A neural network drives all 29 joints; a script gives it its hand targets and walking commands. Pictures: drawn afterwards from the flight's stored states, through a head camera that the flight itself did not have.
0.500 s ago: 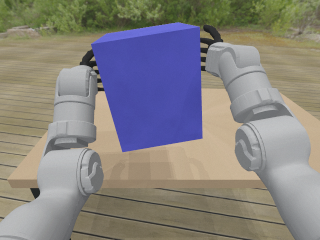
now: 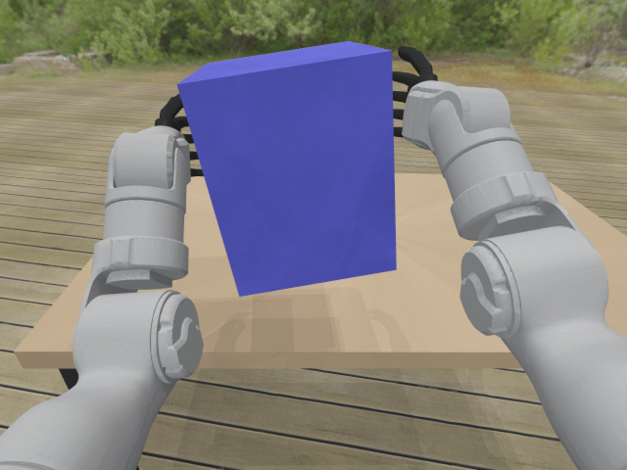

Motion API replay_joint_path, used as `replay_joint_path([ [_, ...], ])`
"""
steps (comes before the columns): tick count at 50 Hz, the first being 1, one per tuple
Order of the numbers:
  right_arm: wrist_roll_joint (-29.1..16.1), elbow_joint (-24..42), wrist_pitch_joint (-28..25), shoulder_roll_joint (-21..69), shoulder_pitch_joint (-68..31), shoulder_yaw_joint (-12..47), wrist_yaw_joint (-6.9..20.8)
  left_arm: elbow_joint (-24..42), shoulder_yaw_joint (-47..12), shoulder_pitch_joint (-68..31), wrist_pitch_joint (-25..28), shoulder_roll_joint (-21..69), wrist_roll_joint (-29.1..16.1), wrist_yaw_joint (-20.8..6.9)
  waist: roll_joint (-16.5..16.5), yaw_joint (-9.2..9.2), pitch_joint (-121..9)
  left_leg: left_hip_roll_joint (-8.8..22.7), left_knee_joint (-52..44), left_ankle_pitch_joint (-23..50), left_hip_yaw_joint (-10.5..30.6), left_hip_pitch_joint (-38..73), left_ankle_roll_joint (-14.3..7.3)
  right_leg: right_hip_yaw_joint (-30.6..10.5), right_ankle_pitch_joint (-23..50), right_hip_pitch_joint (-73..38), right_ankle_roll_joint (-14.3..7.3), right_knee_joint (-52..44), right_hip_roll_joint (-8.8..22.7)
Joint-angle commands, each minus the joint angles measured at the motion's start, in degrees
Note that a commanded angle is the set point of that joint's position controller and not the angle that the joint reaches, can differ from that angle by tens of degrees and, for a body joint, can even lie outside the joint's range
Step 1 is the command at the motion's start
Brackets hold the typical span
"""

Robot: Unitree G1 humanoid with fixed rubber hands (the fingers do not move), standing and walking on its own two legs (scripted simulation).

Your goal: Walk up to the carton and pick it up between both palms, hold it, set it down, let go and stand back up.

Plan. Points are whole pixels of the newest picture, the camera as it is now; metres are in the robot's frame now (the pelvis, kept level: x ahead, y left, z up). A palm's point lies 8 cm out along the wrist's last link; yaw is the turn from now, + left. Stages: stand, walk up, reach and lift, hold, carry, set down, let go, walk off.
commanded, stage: hold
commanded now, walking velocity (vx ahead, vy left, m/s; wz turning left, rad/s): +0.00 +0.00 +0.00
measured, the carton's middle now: (297, 161) +0.41 +0.03 +0.29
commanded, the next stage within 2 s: set down in 0.74 s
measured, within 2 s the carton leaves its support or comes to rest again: neither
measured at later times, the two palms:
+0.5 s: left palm (170, 150) +0.35 +0.18 +0.32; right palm (418, 108) +0.36 -0.10 +0.37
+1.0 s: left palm (162, 118) +0.36 +0.18 +0.36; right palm (423, 76) +0.36 -0.10 +0.41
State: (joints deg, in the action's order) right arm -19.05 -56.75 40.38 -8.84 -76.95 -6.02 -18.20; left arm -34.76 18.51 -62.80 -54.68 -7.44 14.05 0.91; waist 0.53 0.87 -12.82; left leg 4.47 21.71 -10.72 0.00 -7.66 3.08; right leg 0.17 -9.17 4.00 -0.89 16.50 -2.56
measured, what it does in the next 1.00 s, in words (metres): stands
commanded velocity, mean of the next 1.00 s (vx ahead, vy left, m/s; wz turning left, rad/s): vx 0.00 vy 0.00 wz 0.00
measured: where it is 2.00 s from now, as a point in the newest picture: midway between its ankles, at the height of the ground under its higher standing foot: outside the picture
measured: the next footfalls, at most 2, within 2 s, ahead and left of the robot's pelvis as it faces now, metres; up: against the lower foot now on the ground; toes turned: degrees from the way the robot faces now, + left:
none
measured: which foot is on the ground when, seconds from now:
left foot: down 0.00-1.00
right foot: down 0.00-1.00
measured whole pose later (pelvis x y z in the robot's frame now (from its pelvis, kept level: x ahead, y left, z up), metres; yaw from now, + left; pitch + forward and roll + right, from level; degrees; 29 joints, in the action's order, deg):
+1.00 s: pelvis +0.01 +0.00 +0.00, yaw +0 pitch -3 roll -1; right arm -17.2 -64.0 33.7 -8.9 -81.6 -9.1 -17.2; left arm -41.2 22.0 -68.0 -49.6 -7.8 18.1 -0.3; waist 0.6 0.9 -15.7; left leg 4.4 21.3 -11.2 0.0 -7.4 3.0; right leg 0.2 -9.8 3.7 -0.8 16.1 -2.5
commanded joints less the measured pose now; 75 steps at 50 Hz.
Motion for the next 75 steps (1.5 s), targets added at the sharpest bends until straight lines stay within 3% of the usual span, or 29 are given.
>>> replay_joint_path([
  [1, -10.7, 9.6, 1.1, 30.2, -39.1, 5.2, 10.8, 14.7, -12.5, -59.6, 7.7, 28.3, -14.0, -11.6, -5.5, 8.25, -13.2, -5.5, -3.5, 6.0, 1.3, -1.2, 1.3, -2.2, 12.5, -6.0, 2.7, -1.6, -1.1],
  [2, -10.2, 8.6, 0.8, 30.6, -38.9, 5.4, 11.2, 14.5, -11.8, -60.3, 7.7, 28.2, -14.1, -11.7, -5.4, 7.29, -12.3, -5.6, -3.5, 5.1, 0.9, -1.2, 1.0, -2.0, 10.7, -5.1, 2.4, -1.2, -1.1],
  [3, -9.5, 9.2, 0.7, 29.3, -37.8, 4.1, 11.1, 15.6, -14.6, -60.2, 7.9, 29.8, -15.4, -11.7, -6.3, 9.94, -14.4, -5.4, -3.7, 5.3, 1.2, -0.4, 1.7, -2.0, 12.5, -5.3, 2.2, -1.3, -1.3],
  [4, -10.3, 10.3, 0.6, 31.1, -38.9, 6.3, 11.0, 17.0, -13.7, -61.6, 8.2, 28.5, -15.0, -11.5, -5.3, 8.62, -16.1, -5.6, -2.8, 6.8, 1.1, -0.9, 1.1, -2.1, 13.7, -7.0, 2.8, -0.7, -1.2],
  [9, -10.3, 10.6, 0.2, 28.7, -37.9, 4.5, 10.6, 15.0, -14.9, -58.5, 7.8, 29.5, -15.2, -11.8, -7.1, 9.89, -15.2, -5.6, -2.6, 8.1, 1.1, 0.1, 1.6, -2.3, 15.2, -5.4, 2.5, -1.4, -1.2],
  [12, -10.3, 8.7, 0.7, 28.8, -37.1, 5.5, 10.8, 13.3, -13.7, -57.5, 7.4, 29.4, -13.9, -11.7, -6.2, 8.85, -11.7, -5.6, -3.7, 7.0, 1.4, -1.4, 2.1, -2.0, 13.1, -5.8, 2.2, -0.8, -1.7],
  [17, -11.3, 12.0, 0.8, 28.5, -37.2, 5.7, 10.3, 18.2, -15.8, -58.5, 7.4, 30.0, -15.6, -11.6, -8.2, 9.82, -16.0, -5.7, -2.1, 11.3, 1.0, 1.1, 2.6, -1.9, 17.3, -7.6, 2.4, -0.6, -1.7],
  [19, -10.6, 10.6, 1.0, 29.4, -38.2, 5.6, 10.3, 14.9, -13.9, -58.4, 7.3, 29.6, -15.0, -12.0, -5.9, 9.37, -15.0, -6.1, -2.4, 8.8, 1.1, 0.6, 1.7, -1.5, 15.0, -6.8, 2.8, -1.3, -1.4],
  [22, -12.2, 11.6, 1.2, 29.2, -36.2, 7.4, 10.2, 18.2, -14.6, -56.9, 7.0, 28.2, -14.3, -12.0, -6.7, 9.02, -16.8, -5.8, -1.3, 13.8, 1.2, 2.1, 2.1, -2.1, 21.1, -9.2, 2.6, -0.1, -1.4],
  [23, -10.5, 8.7, 1.6, 27.5, -36.2, 4.7, 10.3, 13.7, -12.8, -58.2, 7.0, 27.9, -13.1, -12.4, -6.8, 9.25, -11.7, -5.9, -3.0, 7.8, 1.6, -0.8, 1.9, -2.4, 14.0, -6.3, 2.4, -1.1, -1.2],
  [25, -10.6, 9.6, 1.3, 29.9, -37.6, 5.7, 10.6, 15.8, -12.7, -59.4, 7.7, 28.1, -14.1, -12.1, -5.7, 7.88, -15.3, -6.0, -3.2, 8.0, 0.8, -1.1, 1.3, -2.2, 14.8, -7.1, 2.5, -1.0, -1.3],
  [26, -10.7, 11.8, 0.7, 28.5, -37.8, 5.0, 10.2, 16.0, -15.0, -57.9, 7.3, 30.2, -14.6, -12.2, -7.8, 10.41, -15.5, -5.5, -2.9, 9.3, 1.1, 0.3, 2.2, -1.7, 17.0, -7.7, 2.8, -0.6, -1.1],
  [31, -10.4, 10.5, 1.3, 28.8, -37.8, 5.6, 10.5, 12.9, -12.3, -57.0, 6.9, 28.2, -13.0, -12.2, -5.5, 7.96, -12.3, -5.6, -3.6, 7.2, 0.9, -1.2, 1.3, -2.2, 12.7, -6.4, 2.4, -1.5, -1.5],
  [33, -10.5, 11.1, 0.6, 28.6, -39.8, 5.2, 10.7, 12.3, -13.5, -58.1, 7.3, 29.6, -13.7, -11.7, -6.3, 8.96, -13.3, -5.7, -3.2, 6.6, 1.3, -1.2, 1.7, -1.7, 12.5, -5.8, 2.3, -1.4, -1.5],
  [35, -9.8, 7.6, 0.7, 29.0, -37.3, 3.6, 11.2, 15.5, -15.1, -61.9, 8.1, 30.7, -15.2, -11.7, -8.7, 9.15, -13.8, -5.3, -3.5, 5.4, 1.1, -1.8, 2.4, -2.3, 11.4, -4.6, 1.6, -0.7, -1.5],
  [36, -10.1, 9.8, 0.4, 30.0, -39.9, 5.1, 11.4, 14.9, -14.8, -61.5, 8.1, 30.7, -15.2, -11.5, -6.7, 8.44, -15.2, -5.3, -3.5, 6.0, 1.0, -1.1, 2.2, -1.6, 11.6, -5.8, 1.9, -0.7, -1.8],
  [37, -10.4, 10.6, 0.2, 28.5, -37.7, 4.6, 11.0, 15.6, -16.5, -59.3, 7.7, 31.7, -15.8, -11.6, -8.2, 10.17, -16.7, -5.3, -3.0, 8.5, 1.4, -0.1, 2.6, -1.7, 15.0, -6.8, 1.7, -0.2, -1.7],
  [38, -13.4, 18.9, -1.7, 30.8, -46.3, 7.9, 10.7, 21.0, -15.7, -61.1, 7.2, 29.0, -16.2, -9.7, -3.8, 8.31, -22.5, -8.4, -1.6, 10.8, 0.5, 0.8, 0.1, -1.0, 15.2, -7.6, 2.9, -0.6, -1.9],
  [39, -14.0, 18.0, -1.1, 32.5, -46.5, 9.5, 10.4, 23.6, -15.5, -64.5, 7.5, 27.9, -16.5, -9.2, -3.7, 8.32, -23.3, -8.5, -1.6, 10.4, 0.5, 1.7, -0.2, -1.0, 15.3, -7.9, 3.2, -0.6, -1.4],
  [40, -13.3, 15.4, -1.4, 32.4, -44.3, 9.8, 10.4, 20.6, -12.7, -62.9, 7.7, 25.6, -14.9, -9.4, -2.6, 6.85, -21.9, -8.4, -1.4, 10.9, 0.2, 2.6, -0.8, -1.0, 14.9, -7.1, 3.5, -1.0, -0.9],
  [45, -6.8, 3.6, -6.0, 28.6, -46.4, 1.9, 10.9, 8.2, -9.1, -60.4, 9.9, 26.6, -9.2, -10.7, -3.5, 6.64, -11.5, -7.4, -4.2, 3.3, 0.2, 1.8, -0.6, -0.3, 4.4, -3.5, 2.8, -3.7, 0.7],
  [48, -3.7, 2.0, -8.0, 25.9, -48.8, -1.2, 11.4, 1.0, -3.8, -55.6, 10.9, 22.9, -4.6, -11.5, -1.4, 3.87, -7.9, -7.4, -5.1, 2.9, -0.1, 2.6, -1.7, 0.0, 1.3, -1.7, 3.4, -4.9, 1.1],
  [50, -1.1, -2.8, -8.7, 25.9, -45.1, -3.5, 12.1, -4.4, -0.8, -53.5, 11.8, 21.5, -1.2, -12.3, 1.2, 4.26, -4.0, -7.5, -5.9, 1.1, -0.7, 2.3, -2.2, 0.5, -0.7, -1.9, 4.0, -5.4, 1.6],
  [59, -0.3, -2.0, -15.6, 24.3, -42.4, -0.4, 13.6, 1.6, -1.7, -50.4, 14.8, 23.9, -0.9, -10.1, -1.8, 2.4, -8.6, -6.8, -5.7, 11.0, -0.6, 6.5, -1.4, 1.8, 5.3, -6.2, 2.8, -4.7, 0.4],
  [60, -1.1, -2.0, -15.9, 25.1, -41.4, 0.5, 13.5, 2.6, -0.6, -50.4, 15.3, 22.4, -1.9, -9.3, 0.4, 1.68, -8.8, -6.9, -4.7, 12.2, -0.9, 7.8, -2.1, 1.9, 6.2, -5.8, 3.2, -4.3, 0.1],
  [64, -4.5, 4.8, -18.6, 23.2, -37.4, 6.5, 12.6, 12.3, -6.8, -47.5, 15.8, 24.6, -4.6, -6.9, -3.4, 2.62, -18.7, -7.2, -0.8, 28.6, -0.3, 14.6, 0.0, 2.9, 20.0, -10.9, 2.5, -1.9, -1.8],
  [67, -6.1, 5.3, -19.3, 24.5, -35.0, 8.2, 12.5, 14.8, -10.1, -46.5, 15.5, 27.9, -6.3, -6.7, -4.3, 3.76, -17.4, -6.8, 0.7, 30.5, -0.1, 15.9, 0.6, 3.2, 20.7, -9.3, 2.3, -2.4, -1.6],
  [69, -5.2, 2.8, -18.4, 23.4, -33.9, 8.6, 12.4, 15.3, -8.9, -46.2, 15.1, 24.8, -5.2, -5.7, -3.4, 2.25, -15.2, -6.6, -0.6, 28.3, -0.2, 13.8, 0.2, 2.7, 20.1, -9.9, 2.6, -2.4, -1.2],
  [75, -6.5, 7.5, -19.8, 23.6, -32.4, 9.7, 13.1, 21.4, -13.6, -44.8, 15.9, 27.4, -8.1, -3.9, -4.7, 2.73, -21.7, -6.3, 1.1, 30.2, 0.1, 16.5, 1.3, 3.2, 20.7, -9.1, 2.5, -1.1, -2.5],
])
